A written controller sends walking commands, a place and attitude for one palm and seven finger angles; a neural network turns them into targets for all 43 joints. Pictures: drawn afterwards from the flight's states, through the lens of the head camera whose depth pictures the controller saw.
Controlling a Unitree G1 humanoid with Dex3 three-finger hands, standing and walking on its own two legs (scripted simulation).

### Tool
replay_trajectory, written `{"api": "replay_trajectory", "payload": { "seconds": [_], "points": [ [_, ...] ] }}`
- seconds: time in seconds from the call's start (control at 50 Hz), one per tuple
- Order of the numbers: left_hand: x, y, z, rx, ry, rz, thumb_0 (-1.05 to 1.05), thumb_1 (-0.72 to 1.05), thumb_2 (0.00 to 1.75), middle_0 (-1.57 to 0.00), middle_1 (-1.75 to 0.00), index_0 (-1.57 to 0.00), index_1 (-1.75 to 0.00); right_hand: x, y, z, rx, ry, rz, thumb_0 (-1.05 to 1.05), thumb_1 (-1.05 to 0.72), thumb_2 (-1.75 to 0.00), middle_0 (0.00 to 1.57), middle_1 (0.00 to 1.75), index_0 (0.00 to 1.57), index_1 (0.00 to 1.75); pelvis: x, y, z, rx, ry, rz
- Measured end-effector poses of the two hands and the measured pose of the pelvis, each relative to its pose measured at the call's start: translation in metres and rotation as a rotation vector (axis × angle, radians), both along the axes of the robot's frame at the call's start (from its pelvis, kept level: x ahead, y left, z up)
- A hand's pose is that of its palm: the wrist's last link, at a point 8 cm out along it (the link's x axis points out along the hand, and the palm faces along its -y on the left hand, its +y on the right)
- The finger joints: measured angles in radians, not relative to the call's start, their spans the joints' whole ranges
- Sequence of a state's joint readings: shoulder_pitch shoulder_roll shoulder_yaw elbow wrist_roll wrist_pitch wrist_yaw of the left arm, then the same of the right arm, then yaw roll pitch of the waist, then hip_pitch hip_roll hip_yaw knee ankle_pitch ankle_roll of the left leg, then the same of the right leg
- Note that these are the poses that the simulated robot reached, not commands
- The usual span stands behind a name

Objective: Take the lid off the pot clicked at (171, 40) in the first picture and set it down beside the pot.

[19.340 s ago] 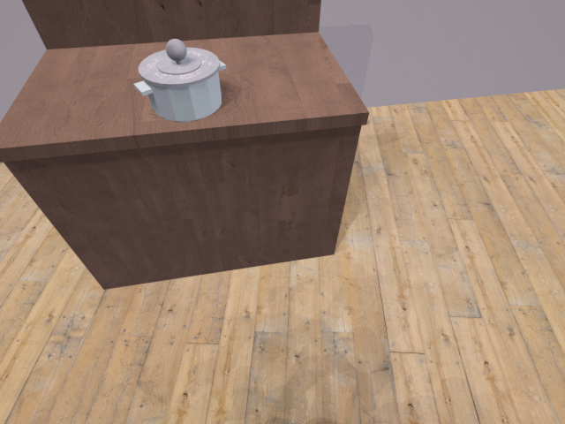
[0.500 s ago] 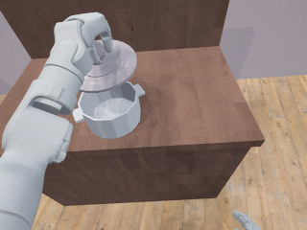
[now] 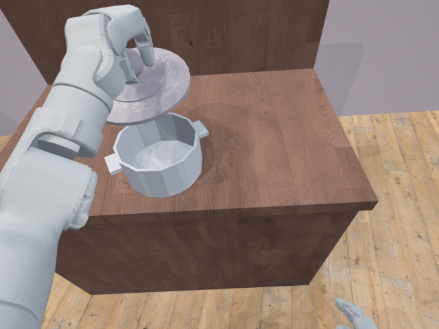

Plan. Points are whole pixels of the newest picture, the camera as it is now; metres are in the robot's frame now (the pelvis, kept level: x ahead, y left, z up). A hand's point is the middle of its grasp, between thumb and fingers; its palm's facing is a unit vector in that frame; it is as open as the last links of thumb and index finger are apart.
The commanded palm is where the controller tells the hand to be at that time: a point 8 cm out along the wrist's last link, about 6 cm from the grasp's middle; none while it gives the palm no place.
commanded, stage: move the lid sideways beside the pot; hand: left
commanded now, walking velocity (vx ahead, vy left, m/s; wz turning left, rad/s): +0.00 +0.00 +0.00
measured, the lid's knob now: (128, 64) +0.50 +0.15 +0.24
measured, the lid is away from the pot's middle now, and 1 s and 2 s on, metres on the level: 0.00 0.12 0.22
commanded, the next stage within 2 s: none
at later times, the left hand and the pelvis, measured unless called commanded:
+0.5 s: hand (96, 62) +0.49 +0.20 +0.26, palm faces -0.22 -0.07 -0.97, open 7.5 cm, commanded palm +0.47 +0.21 +0.33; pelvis +0.01 +0.00 +0.00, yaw +0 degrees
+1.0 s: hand (57, 71) +0.47 +0.26 +0.26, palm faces -0.23 -0.07 -0.97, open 7.5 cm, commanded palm +0.47 +0.26 +0.33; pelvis +0.00 +0.02 +0.00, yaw +1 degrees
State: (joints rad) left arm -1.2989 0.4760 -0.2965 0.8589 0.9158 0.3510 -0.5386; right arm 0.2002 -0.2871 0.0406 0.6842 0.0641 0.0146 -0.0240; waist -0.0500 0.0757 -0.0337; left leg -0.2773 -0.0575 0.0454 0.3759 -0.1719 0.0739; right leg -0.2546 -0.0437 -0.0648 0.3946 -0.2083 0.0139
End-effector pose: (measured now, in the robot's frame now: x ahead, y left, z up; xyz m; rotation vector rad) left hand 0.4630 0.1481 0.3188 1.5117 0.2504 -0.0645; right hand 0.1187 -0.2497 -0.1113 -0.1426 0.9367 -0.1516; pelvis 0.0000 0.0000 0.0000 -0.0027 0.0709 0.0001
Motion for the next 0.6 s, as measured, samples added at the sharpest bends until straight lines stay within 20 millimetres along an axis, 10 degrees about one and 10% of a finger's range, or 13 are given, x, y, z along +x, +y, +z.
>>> {"api": "replay_trajectory", "payload": {
  "seconds": [0.6],
  "points": [
    [0.014, 0.070, -0.007, 0.006, 0.014, 0.068, 0.03, 0.11, 0.90, -0.65, -0.90, -0.76, -0.99, -0.024, -0.008, -0.001, -0.042, 0.117, -0.060, 0.01, -0.90, -0.90, 0.20, 0.30, 0.20, 0.30, 0.011, 0.007, 0.000, -0.012, 0.027, -0.004]
  ]
}}
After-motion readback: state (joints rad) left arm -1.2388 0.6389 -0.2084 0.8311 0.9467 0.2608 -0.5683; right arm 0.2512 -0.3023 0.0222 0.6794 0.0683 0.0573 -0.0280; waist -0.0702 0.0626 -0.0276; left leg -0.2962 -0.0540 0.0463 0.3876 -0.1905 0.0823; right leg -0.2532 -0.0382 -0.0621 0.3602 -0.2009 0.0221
